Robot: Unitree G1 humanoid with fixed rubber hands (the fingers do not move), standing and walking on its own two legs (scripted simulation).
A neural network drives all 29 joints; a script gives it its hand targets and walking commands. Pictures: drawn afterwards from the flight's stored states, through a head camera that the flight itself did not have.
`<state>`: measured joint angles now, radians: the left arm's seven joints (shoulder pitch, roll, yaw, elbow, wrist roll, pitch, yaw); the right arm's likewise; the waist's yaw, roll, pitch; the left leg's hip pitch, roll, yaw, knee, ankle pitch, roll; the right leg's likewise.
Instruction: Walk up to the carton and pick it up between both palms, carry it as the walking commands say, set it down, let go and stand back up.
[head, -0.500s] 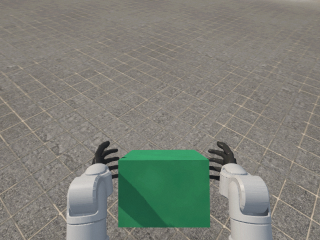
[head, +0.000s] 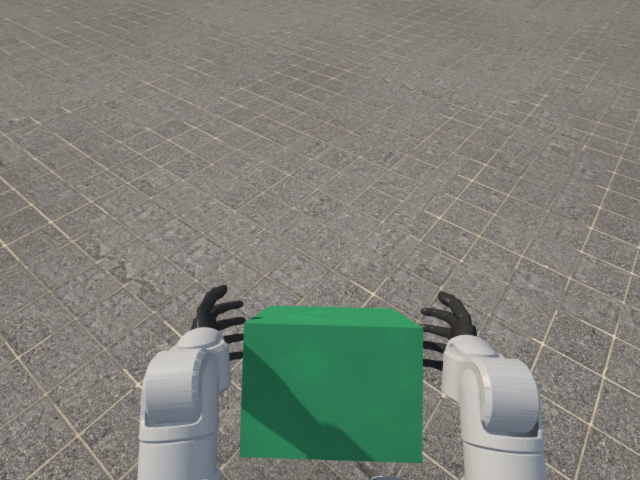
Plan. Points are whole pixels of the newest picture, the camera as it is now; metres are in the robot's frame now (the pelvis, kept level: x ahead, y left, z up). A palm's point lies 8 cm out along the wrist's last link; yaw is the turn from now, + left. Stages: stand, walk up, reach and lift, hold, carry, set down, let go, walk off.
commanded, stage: carry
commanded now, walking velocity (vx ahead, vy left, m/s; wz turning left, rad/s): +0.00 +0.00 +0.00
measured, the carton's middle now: (330, 368) +0.29 -0.01 -0.05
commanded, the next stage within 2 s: none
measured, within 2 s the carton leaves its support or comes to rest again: neither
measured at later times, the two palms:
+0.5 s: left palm (152, 415) +0.18 +0.17 +0.10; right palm (446, 391) +0.19 -0.12 +0.09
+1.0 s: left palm out of the picture +0.02 +0.26 -0.05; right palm out of the picture +0.05 -0.04 -0.04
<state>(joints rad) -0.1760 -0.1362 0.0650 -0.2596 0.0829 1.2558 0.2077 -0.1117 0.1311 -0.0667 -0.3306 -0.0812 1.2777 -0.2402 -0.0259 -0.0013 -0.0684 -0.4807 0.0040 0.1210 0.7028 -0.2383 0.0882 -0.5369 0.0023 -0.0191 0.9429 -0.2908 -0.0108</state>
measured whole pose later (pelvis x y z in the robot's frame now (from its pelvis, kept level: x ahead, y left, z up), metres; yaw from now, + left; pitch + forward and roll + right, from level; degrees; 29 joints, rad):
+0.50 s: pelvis -0.08 +0.01 +0.01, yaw +2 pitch +0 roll -1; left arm -0.24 -0.15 0.10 -0.12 0.11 1.17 0.17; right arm -0.20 0.14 -0.12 -0.16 -0.16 1.17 -0.19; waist 0.04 0.01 -0.10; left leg -0.51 -0.01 0.15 0.55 -0.19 0.06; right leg -0.44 -0.01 -0.04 0.67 -0.33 -0.05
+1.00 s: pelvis -0.22 +0.07 -0.05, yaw +6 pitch -4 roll -3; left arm -0.14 -0.13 0.19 0.12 0.15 0.78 0.12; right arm -0.13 0.13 -0.08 0.16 -0.10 0.79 -0.10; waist 0.02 -0.02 0.06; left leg -0.59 0.03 0.07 1.26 -0.48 -0.03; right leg -0.60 -0.08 -0.11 1.02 -0.35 0.00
